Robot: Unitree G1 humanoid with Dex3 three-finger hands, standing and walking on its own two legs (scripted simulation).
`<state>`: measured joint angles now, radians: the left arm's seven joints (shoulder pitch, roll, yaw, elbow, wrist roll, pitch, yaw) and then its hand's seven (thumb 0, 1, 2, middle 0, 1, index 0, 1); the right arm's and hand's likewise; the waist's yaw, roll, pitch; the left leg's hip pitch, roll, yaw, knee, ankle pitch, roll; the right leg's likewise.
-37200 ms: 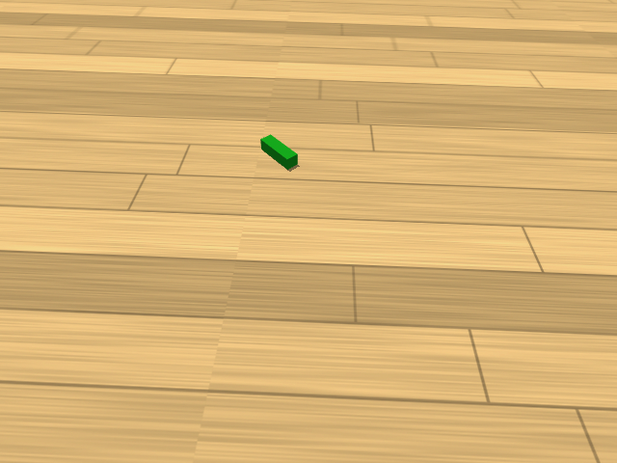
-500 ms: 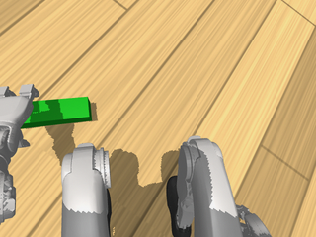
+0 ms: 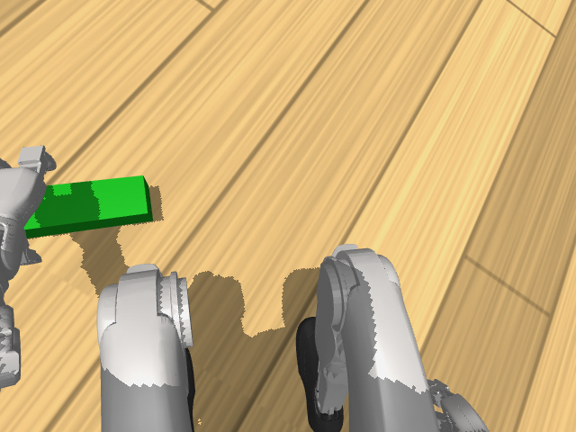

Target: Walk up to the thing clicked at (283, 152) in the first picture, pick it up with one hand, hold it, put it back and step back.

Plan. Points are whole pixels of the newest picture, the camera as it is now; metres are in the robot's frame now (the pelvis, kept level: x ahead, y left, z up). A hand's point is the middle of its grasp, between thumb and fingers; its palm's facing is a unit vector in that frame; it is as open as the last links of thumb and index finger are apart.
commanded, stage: rise first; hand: left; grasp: from above
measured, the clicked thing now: (77, 207) +0.44 +0.30 -0.28
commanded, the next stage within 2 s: approach in 0.88 s
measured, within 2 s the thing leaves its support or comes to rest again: neither
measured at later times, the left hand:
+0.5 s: hand (17, 216) +0.40 +0.34 -0.17, palm faces -0.46 -0.09 -0.88, open 14.2 cm
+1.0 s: hand (14, 218) +0.39 +0.34 -0.16, palm faces -0.46 -0.08 -0.88, open 14.2 cm
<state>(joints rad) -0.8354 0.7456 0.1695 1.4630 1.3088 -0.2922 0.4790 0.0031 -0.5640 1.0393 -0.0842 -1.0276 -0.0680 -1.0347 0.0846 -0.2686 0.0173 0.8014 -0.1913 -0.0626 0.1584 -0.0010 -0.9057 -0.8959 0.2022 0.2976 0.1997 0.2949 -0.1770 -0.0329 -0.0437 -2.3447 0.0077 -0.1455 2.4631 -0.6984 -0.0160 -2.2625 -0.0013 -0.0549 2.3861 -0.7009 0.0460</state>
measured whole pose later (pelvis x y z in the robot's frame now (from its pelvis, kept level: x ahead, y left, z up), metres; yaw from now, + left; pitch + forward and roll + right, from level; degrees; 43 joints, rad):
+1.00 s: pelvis +0.00 +0.00 +0.01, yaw +0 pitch +33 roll -8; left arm -0.84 0.75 0.14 1.45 1.31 -0.30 0.45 0.00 -0.57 1.04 -0.08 -1.04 -0.07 -1.05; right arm 0.10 -0.27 0.02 0.80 -0.18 -0.05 0.15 0.00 -0.90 -0.89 0.20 0.30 0.20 0.29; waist -0.17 -0.03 -0.07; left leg -2.34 0.00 -0.14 2.44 -0.68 -0.01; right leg -2.25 -0.01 -0.05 2.36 -0.69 0.05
